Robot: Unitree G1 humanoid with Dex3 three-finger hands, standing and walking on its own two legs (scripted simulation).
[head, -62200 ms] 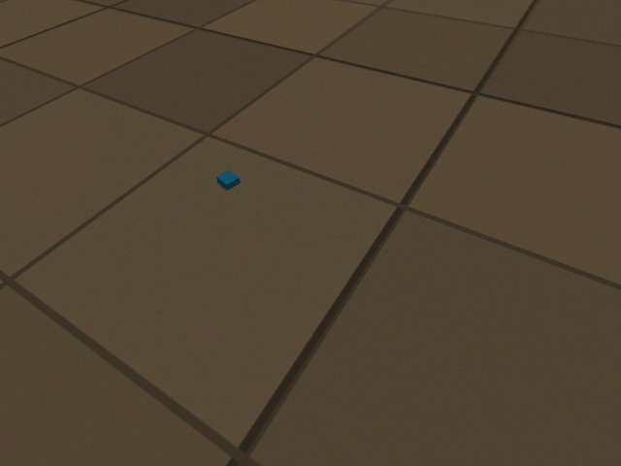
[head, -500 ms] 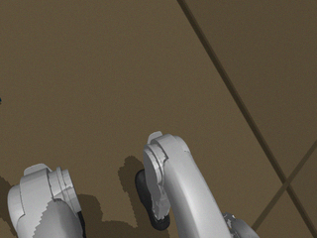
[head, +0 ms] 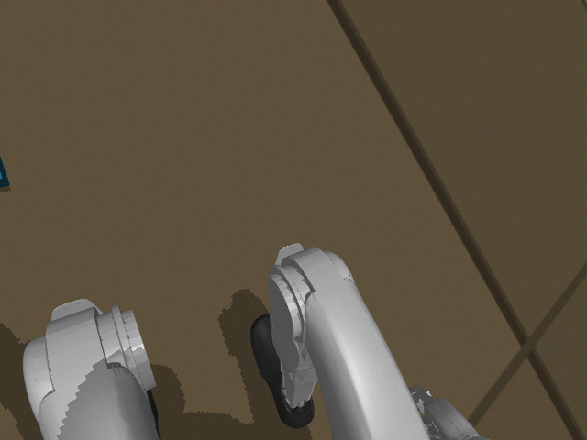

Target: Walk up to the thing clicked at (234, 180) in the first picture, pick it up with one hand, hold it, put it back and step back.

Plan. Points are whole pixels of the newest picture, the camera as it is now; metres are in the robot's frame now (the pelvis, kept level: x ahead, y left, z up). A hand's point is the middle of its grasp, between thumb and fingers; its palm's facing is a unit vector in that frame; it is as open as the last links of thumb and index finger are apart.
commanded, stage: approach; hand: left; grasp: from above
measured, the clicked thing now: out of the picture +0.52 +0.34 -0.30
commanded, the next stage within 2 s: close in in 0.46 s
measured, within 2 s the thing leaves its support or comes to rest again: neither
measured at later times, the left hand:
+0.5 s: hand out of the picture +0.49 +0.34 -0.17, palm faces -0.49 -0.10 -0.86, open 12.2 cm
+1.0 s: hand out of the picture +0.49 +0.33 -0.21, palm faces -0.48 -0.10 -0.87, open 12.4 cm
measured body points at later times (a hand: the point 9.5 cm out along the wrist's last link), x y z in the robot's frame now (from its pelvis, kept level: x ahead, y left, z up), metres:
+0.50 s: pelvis +0.00 +0.00 +0.00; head +0.26 +0.10 +0.35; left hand +0.52 +0.34 -0.12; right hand +0.02 -0.26 -0.07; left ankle +0.07 +0.13 -0.29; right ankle +0.10 -0.12 -0.29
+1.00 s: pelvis +0.00 +0.00 +0.00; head +0.28 +0.12 +0.33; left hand +0.51 +0.34 -0.16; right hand +0.05 -0.25 -0.07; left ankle +0.07 +0.13 -0.29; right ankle +0.10 -0.12 -0.29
